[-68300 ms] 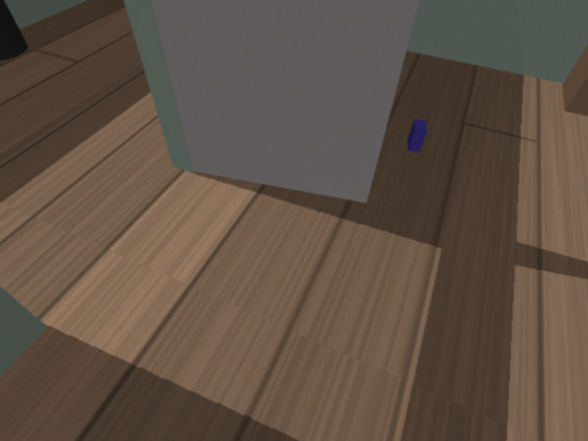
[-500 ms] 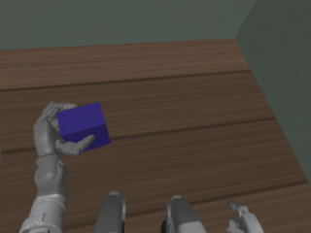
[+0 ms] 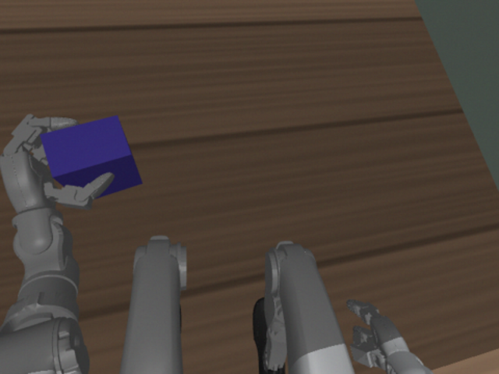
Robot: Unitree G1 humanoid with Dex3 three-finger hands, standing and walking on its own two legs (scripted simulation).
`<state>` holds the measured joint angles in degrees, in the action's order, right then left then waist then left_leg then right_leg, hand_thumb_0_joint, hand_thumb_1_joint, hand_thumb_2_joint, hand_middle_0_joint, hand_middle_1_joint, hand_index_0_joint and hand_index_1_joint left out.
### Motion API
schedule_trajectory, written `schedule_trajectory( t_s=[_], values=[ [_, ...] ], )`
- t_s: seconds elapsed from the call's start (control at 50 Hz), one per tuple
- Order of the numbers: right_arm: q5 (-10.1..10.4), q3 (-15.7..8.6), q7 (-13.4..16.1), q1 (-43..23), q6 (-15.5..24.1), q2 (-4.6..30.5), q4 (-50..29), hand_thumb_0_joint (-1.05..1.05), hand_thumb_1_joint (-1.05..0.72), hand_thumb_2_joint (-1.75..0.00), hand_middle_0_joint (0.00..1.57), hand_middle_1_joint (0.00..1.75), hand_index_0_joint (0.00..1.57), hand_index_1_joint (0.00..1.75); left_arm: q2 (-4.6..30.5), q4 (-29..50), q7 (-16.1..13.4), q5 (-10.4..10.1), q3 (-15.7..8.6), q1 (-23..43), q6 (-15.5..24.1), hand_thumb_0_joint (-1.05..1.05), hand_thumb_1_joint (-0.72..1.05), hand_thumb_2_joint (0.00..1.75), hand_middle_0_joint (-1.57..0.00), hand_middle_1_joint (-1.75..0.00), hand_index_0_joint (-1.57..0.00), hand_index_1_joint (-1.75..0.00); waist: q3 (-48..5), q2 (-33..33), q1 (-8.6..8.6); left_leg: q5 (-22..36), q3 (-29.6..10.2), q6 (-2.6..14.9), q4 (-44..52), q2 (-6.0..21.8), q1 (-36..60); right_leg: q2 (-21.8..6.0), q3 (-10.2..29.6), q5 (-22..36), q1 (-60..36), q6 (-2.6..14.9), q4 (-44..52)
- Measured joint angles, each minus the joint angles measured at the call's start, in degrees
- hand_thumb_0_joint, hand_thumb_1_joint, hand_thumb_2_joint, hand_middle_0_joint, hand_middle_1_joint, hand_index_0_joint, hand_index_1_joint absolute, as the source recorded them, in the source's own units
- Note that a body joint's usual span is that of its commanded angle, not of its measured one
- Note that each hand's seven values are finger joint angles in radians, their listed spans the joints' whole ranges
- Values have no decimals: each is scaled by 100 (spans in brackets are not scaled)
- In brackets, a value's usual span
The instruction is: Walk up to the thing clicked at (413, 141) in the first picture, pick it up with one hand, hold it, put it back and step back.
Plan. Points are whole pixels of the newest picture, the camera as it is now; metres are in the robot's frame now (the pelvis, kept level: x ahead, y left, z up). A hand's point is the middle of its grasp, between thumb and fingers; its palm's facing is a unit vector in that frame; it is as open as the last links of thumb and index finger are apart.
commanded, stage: crouch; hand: left
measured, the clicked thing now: (99, 162) +0.42 +0.24 -0.08
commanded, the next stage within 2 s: lower in 0.90 s
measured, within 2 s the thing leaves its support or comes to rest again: neither
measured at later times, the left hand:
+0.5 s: hand (90, 184) +0.42 +0.28 -0.18, palm faces +0.37 -0.93 -0.01, open 10.4 cm
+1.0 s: hand (97, 190) +0.42 +0.28 -0.23, palm faces +0.36 -0.93 -0.01, open 10.4 cm
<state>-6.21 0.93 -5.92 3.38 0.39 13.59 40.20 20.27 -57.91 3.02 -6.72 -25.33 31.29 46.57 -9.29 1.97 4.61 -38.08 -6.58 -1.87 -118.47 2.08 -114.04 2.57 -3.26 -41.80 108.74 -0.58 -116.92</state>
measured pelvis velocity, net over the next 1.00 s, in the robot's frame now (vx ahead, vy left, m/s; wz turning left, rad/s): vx -0.01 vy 0.00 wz -0.11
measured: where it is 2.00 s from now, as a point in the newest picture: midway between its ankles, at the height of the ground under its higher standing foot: (218, 356)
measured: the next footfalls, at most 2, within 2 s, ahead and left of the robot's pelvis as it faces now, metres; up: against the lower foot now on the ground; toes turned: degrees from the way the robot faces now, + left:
none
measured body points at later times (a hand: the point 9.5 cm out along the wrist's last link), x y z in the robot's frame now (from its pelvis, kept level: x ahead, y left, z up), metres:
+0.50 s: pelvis -0.01 +0.00 -0.11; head +0.20 +0.07 +0.28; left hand +0.39 +0.33 -0.17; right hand +0.10 -0.27 -0.22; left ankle +0.08 +0.13 -0.40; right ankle +0.07 -0.12 -0.40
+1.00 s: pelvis -0.01 +0.00 -0.14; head +0.22 +0.09 +0.24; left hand +0.39 +0.33 -0.23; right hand +0.12 -0.27 -0.24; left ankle +0.08 +0.13 -0.40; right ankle +0.07 -0.12 -0.40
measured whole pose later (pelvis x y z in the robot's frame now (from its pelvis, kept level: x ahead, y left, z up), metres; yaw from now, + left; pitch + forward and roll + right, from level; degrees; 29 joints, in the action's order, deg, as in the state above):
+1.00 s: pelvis -0.01 +0.00 -0.14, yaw -6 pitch +25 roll -9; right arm -11.4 10.2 -6.7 -2.2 -2.8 17.3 40.0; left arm 30.8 -61.0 7.5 -9.4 -34.5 31.2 47.9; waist 3.7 6.2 7.9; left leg -40.3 -14.0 -3.1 -145.6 1.5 -130.8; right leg 5.2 -8.1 -42.6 124.0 -1.9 -140.6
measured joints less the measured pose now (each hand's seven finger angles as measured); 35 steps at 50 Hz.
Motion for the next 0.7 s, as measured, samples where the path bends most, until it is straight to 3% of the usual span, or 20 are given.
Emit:
schedule_trajectory(
  t_s=[0.2, 0.38, 0.48, 0.7],
  values=[
    [-91, 156, 50, -89, -91, 115, 148, 0, -92, -90, 20, 30, 20, 30, 231, -277, 19, 85, -354, 162, -30, -1, -45, 102, -73, -101, -75, -100, 324, 41, 136, 34, -116, -54, -1005, -24, -801, 49, -57, 10, 809, -3, -1028],
    [-154, 455, 45, -70, -166, 170, 145, 0, -90, -90, 20, 30, 20, 30, 727, -620, 288, -51, -661, 383, 24, -1, -45, 101, -73, -101, -75, -99, 650, 134, 273, 52, -288, -86, -1625, -23, -1249, 121, -176, 77, 1248, -13, -1583],
    [-218, 561, 32, -67, -170, 236, 114, 0, -90, -89, 20, 30, 20, 30, 793, -578, 427, -139, -786, 305, -37, -1, -45, 101, -73, -101, -76, -99, 770, 192, 293, -15, -382, -103, -1930, -31, -1418, 151, -237, 28, 1376, -42, -1822],
    [-345, 658, 3, -292, -255, 288, 115, 0, -90, -90, 20, 30, 20, 30, 846, -234, 454, -159, -798, 57, -5, -1, -45, 101, -73, -101, -75, -99, 1008, 277, 276, -154, -523, -83, -2312, -44, -1584, 195, -334, -83, 1457, -98, -2081]
  ],
)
